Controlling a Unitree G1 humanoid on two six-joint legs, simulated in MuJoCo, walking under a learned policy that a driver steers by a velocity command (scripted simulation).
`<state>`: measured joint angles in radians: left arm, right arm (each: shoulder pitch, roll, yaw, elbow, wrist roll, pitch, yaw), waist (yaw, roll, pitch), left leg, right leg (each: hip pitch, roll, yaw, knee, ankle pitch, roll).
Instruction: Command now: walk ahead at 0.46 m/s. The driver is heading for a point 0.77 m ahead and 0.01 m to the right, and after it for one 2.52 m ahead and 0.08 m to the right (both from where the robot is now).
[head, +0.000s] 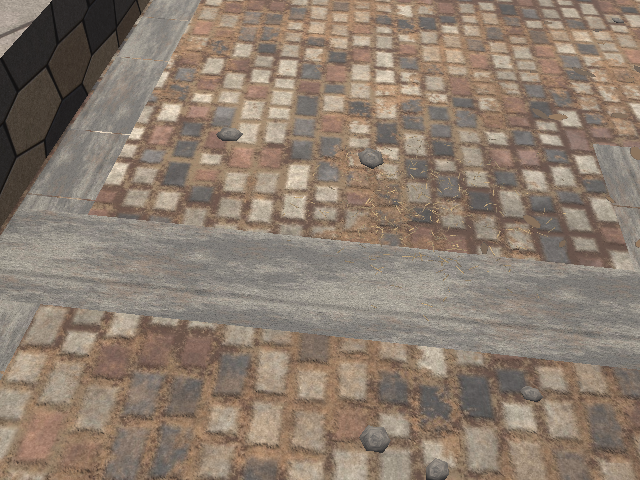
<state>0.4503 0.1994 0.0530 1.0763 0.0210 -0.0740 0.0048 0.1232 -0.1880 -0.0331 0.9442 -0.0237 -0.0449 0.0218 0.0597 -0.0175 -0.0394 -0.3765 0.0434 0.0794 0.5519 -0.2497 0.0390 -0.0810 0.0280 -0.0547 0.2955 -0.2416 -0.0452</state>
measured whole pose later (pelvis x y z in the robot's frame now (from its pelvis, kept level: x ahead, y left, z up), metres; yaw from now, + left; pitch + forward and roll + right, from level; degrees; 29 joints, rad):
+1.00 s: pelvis +0.50 +0.03 -0.01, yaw +0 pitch +0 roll -1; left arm 0.47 0.16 0.03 1.09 0.02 -0.10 0.01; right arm 0.03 -0.18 -0.04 0.90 -0.02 -0.03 0.03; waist 0.07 0.03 0.05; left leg -0.59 0.08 0.06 0.64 -0.03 0.05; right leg 0.10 0.10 -0.08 0.17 -0.28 -0.09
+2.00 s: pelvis +1.05 +0.02 +0.00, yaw +0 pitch +0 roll -1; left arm 0.43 0.18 0.04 1.06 0.01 -0.10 0.00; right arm 0.13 -0.21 -0.05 0.93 -0.03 -0.03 0.03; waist 0.03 0.04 0.03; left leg -0.64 0.12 0.02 0.83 -0.07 0.02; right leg -0.01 0.09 -0.10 0.20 -0.20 -0.09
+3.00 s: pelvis +1.59 +0.01 +0.00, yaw +0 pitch -1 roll +0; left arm 0.33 0.20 0.05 1.03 0.01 -0.09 0.00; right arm 0.23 -0.22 -0.06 0.96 -0.04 -0.05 0.02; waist 0.00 0.03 0.04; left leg -0.53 0.09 -0.01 1.07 -0.24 0.06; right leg -0.15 0.07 -0.11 0.32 -0.17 -0.10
